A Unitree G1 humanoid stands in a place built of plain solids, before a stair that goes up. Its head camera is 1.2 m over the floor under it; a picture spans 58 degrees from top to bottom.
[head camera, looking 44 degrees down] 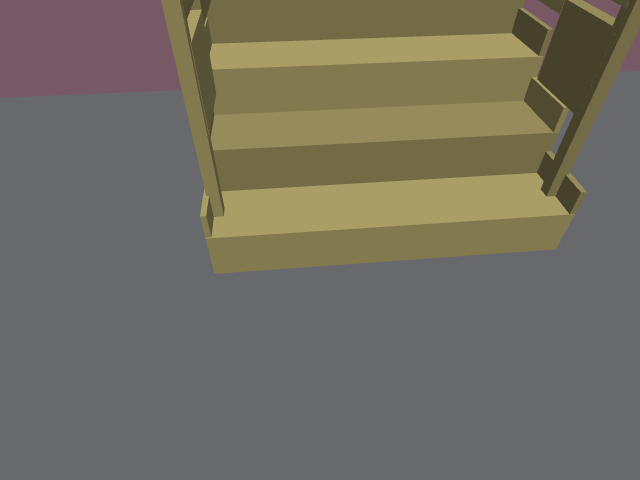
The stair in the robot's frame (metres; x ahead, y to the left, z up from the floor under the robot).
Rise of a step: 0.18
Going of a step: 0.26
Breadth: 1.32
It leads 6 degrees to the left of straight ahead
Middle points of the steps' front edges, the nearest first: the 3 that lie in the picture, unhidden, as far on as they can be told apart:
1.12 -0.27 0.18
1.38 -0.24 0.36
1.64 -0.22 0.54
